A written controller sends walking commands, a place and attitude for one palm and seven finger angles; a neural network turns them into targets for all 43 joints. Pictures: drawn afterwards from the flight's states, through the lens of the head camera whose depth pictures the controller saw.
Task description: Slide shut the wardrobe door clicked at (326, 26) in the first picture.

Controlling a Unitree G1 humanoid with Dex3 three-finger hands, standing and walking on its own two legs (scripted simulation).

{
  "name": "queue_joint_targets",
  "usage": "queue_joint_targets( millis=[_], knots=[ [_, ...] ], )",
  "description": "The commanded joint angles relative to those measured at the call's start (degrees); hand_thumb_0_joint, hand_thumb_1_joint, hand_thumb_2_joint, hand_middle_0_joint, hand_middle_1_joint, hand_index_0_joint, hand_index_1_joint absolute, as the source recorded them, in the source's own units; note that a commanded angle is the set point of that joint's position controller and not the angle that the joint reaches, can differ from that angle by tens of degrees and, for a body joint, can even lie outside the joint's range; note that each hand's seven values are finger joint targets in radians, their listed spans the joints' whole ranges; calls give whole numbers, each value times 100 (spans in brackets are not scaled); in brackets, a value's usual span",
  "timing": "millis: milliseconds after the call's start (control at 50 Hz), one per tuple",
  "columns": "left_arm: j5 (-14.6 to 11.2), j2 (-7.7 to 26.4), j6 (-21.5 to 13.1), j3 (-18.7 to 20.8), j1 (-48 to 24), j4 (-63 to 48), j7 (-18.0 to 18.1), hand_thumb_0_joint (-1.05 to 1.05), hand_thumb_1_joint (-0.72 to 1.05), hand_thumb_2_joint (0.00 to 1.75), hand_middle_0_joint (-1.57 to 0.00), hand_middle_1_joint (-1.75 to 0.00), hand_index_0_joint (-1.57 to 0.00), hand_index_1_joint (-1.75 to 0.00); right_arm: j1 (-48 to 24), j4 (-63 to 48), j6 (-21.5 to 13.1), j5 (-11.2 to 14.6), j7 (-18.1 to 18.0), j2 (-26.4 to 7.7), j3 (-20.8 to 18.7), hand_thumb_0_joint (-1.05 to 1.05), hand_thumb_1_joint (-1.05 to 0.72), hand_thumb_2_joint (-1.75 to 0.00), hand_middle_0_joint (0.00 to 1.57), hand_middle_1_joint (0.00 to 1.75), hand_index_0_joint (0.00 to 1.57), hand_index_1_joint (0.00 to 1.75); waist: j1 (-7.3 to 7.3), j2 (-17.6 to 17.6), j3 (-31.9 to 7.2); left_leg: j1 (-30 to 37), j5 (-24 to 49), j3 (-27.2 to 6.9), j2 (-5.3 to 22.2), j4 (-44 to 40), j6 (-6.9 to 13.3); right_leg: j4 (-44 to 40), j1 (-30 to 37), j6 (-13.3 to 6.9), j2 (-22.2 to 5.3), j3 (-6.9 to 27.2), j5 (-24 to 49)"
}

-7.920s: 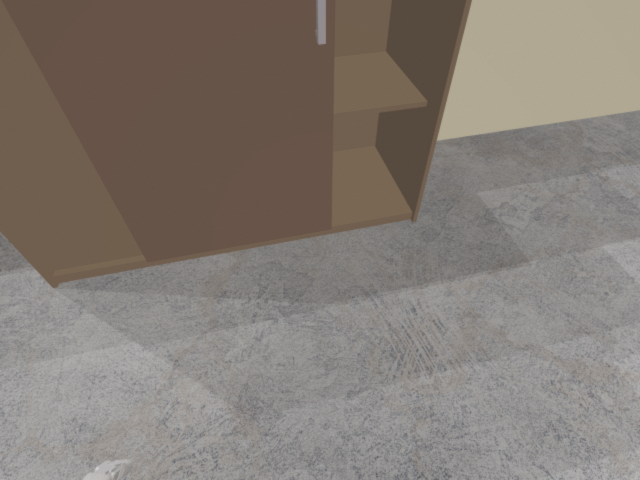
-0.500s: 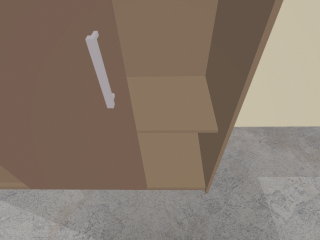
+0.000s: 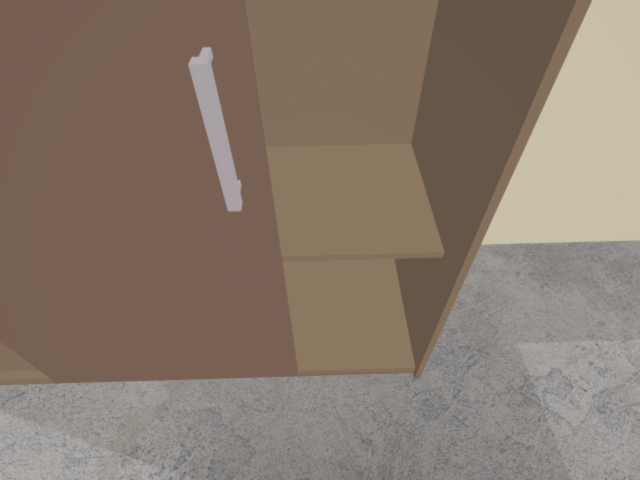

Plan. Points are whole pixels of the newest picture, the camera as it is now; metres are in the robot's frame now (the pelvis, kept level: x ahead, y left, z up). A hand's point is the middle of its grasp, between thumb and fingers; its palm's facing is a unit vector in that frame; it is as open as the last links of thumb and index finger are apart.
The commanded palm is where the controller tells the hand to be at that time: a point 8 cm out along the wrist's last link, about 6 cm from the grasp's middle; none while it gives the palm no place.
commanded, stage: come to a stop and stand still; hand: left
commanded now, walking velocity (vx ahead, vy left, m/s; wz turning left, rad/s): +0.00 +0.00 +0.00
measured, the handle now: (222, 137) +0.50 +0.17 +0.18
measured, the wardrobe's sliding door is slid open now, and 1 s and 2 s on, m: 0.37 0.37 0.37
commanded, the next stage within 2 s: look again from close up in 0.78 s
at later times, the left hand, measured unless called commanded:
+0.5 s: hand out of the picture +0.01 +0.14 -0.17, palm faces +0.03 -0.98 -0.22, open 7.3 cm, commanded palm none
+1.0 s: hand out of the picture -0.01 +0.12 -0.17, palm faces +0.06 -0.98 -0.18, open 7.3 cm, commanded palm none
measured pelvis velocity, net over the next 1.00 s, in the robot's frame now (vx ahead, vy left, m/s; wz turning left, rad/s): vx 0.00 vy -0.04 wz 0.02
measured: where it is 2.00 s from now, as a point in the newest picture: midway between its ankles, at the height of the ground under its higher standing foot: outside the picture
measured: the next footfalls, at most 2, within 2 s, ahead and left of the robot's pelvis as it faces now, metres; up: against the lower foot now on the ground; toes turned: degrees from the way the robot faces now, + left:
none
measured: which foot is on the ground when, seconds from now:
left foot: down 0.00-1.00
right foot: down 0.00-1.00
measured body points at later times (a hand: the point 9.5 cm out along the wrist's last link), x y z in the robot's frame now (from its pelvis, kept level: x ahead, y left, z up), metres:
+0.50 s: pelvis +0.00 -0.04 +0.00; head +0.02 -0.04 +0.45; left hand +0.01 +0.19 -0.15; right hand +0.01 -0.26 -0.16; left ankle -0.05 +0.09 -0.73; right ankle +0.01 -0.17 -0.73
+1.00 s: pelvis +0.00 -0.04 +0.01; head +0.01 -0.04 +0.45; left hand -0.02 +0.17 -0.16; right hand -0.01 -0.25 -0.16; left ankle -0.05 +0.09 -0.73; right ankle +0.01 -0.17 -0.73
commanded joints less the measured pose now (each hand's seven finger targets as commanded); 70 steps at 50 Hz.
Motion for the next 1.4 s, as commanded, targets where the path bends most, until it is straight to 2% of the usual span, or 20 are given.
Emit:
queue_joint_targets(
  millis=[0, 100, 280, 340, 420, 480, 520, 660, 900, 1040, 1080, 1380],
  knots=[
    [9, 618, -104, 145, 249, -184, 19, 0, 90, 90, -20, -30, -20, -30, 246, -142, -99, 31, -34, -630, -116, 0, -90, -90, 20, 30, 20, 30, 6, 5, 77, -296, 2145, -614, 685, -695, 55, -143, 275, -434, 1, 23, 1360],
    [13, 618, -117, 158, 249, -130, 21, 0, 90, 90, -20, -30, -20, -30, 212, -46, -81, 37, -40, -590, -120, 0, -90, -90, 20, 30, 20, 30, -1, -108, 12, -222, 2009, -545, 680, -642, 34, -217, 334, -449, -30, 66, 1569],
    [11, 607, -124, 146, 222, -75, 10, 0, 90, 90, -20, -30, -20, -30, 177, 114, -39, 45, -31, -499, -107, 0, -90, -90, 20, 30, 20, 30, 0, -166, 140, -294, 1421, -518, 659, -706, -3, -438, 318, -493, -36, 157, 1451],
    [8, 615, -148, 147, 249, -54, 4, 0, 90, 90, -20, -30, -20, -30, 216, 155, -41, 44, -25, -471, -106, 0, -90, -90, 20, 30, 20, 30, -10, -240, 12, -212, 1411, -487, 646, -666, -27, -501, 367, -517, -69, 187, 1582],
    [2, 605, -150, 150, 247, -37, 0, 0, 90, 90, -20, -30, -20, -30, 239, 213, -33, 50, -25, -429, -99, 0, -90, -90, 20, 30, 20, 30, -5, -155, 61, -268, 1305, -472, 648, -690, -47, -553, 372, -528, -61, 186, 1476],
    [2, 594, -152, 147, 274, -18, -3, 0, 90, 90, -20, -30, -20, -30, 244, 253, -10, 55, -24, -401, -96, 0, -90, -90, 20, 30, 20, 30, -3, -223, 137, -319, 1122, -470, 629, -675, -58, -637, 337, -538, -63, 199, 1322],
    [2, 585, -161, 147, 287, -3, -5, 0, 90, 90, -20, -30, -20, -30, 289, 267, -9, 53, -19, -372, -97, 0, -90, -90, 20, 30, 20, 30, -12, -318, 100, -292, 1125, -467, 619, -671, -67, -673, 350, -542, -72, 209, 1331],
    [-5, 542, -162, 150, 352, 34, -11, 0, 90, 90, -20, -30, -20, -30, 343, 337, -1, 59, -29, -299, -90, 0, -90, -90, 20, 30, 20, 30, -4, -144, 142, -308, 1077, -454, 651, -709, -82, -746, 339, -555, -26, 180, 1182],
    [-8, 445, -150, 147, 463, 60, -16, 0, 90, 90, -20, -30, -20, -30, 461, 374, -5, 58, -32, -230, -78, 0, -90, -90, 20, 30, 20, 30, 16, -173, 272, -471, 915, -501, 636, -767, -78, -816, 297, -556, 1, 164, 809],
    [-8, 370, -163, 152, 543, 82, -14, 0, 90, 90, -20, -30, -20, -30, 515, 373, -32, 60, -42, -212, -89, 0, -90, -90, 20, 30, 20, 30, 19, -153, 167, -412, 1121, -515, 666, -760, -67, -747, 357, -553, 10, 114, 1048],
    [-6, 353, -158, 147, 549, 94, -12, 0, 90, 90, -20, -30, -20, -30, 513, 377, -34, 62, -50, -202, -88, 0, -90, -90, 20, 30, 20, 30, 24, -44, 224, -440, 1133, -513, 675, -773, -62, -720, 341, -550, 16, 95, 1083],
    [4, 295, -150, 153, 608, 128, -6, 0, 90, 90, -20, -30, -20, -30, 554, 398, -34, 61, -63, -141, -88, 0, -90, -90, 20, 30, 20, 30, 41, -129, 323, -480, 1131, -537, 672, -813, -49, -743, 371, -543, 11, 60, 1060]
  ],
)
